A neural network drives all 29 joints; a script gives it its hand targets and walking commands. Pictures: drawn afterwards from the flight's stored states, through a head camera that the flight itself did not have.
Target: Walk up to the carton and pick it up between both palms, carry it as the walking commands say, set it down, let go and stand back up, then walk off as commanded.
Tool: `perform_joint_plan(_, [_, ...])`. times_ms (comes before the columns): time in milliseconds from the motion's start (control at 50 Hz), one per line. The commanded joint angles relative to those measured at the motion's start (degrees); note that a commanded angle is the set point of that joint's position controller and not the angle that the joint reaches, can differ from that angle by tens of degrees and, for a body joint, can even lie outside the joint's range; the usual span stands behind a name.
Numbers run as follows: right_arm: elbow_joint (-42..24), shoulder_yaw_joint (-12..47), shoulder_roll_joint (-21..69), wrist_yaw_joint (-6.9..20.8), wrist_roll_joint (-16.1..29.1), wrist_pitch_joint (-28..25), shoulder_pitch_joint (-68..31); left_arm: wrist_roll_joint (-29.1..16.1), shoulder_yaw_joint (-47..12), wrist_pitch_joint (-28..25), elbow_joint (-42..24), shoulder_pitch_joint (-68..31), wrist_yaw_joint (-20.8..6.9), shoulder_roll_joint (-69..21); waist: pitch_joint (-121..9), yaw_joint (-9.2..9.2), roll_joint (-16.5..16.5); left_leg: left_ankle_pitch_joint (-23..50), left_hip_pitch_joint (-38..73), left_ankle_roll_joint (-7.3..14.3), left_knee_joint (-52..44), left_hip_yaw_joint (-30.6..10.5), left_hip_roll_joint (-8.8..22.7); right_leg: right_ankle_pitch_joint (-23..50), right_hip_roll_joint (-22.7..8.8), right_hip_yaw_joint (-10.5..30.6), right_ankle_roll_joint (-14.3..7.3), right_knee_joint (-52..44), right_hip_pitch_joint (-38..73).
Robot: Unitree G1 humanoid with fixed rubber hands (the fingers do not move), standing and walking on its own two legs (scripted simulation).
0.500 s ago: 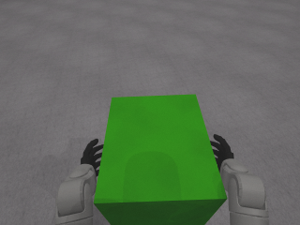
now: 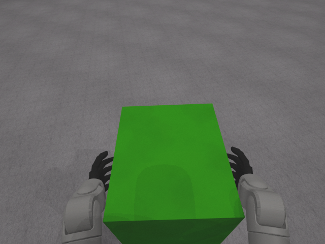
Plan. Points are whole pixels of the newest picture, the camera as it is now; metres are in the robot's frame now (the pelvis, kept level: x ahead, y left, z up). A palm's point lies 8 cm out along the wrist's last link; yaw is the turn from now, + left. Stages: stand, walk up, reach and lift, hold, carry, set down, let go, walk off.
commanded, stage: carry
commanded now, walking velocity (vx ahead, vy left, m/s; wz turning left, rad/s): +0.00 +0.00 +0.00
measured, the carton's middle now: (169, 177) +0.31 +0.00 -0.01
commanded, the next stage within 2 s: none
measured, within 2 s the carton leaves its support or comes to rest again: neither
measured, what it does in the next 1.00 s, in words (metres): stands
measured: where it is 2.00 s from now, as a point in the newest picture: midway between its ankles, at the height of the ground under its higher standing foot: outside the picture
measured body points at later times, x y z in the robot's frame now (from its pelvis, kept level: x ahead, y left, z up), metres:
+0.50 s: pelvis +0.00 +0.00 +0.00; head -0.01 +0.00 +0.45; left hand +0.28 +0.17 +0.05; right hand +0.28 -0.17 +0.05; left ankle +0.02 +0.12 -0.74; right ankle +0.01 -0.09 -0.74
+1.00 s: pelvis +0.00 +0.00 +0.00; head +0.00 +0.00 +0.45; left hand +0.27 +0.17 +0.06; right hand +0.27 -0.17 +0.07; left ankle +0.02 +0.12 -0.74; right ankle +0.01 -0.09 -0.74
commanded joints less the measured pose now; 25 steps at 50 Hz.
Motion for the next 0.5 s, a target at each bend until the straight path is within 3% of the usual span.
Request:
perform_joint_plan(0, [-5.0,35.3,36.8,8.9,13.0,-1.4,-22.9,-12.5,-34.8,-1.1,-4.7,-22.9,-8.3,-36.8,-10.5,0.01,-0.1,6.8,4.7,0.6,-3.6,-5.2,5.2,10.9,-7.6,6.8,0.0,-5.0,3.4])
perform_joint_plan(480, [-3.5,33.2,34.1,8.0,11.0,-4.9,-21.5,-10.8,-32.7,-4.8,-2.8,-21.7,-7.4,-34.3,-10.6,0.04,-0.2,7.2,4.5,0.7,-3.3,-5.2,5.1,12.0,-7.7,6.6,-0.1,-4.6,3.8])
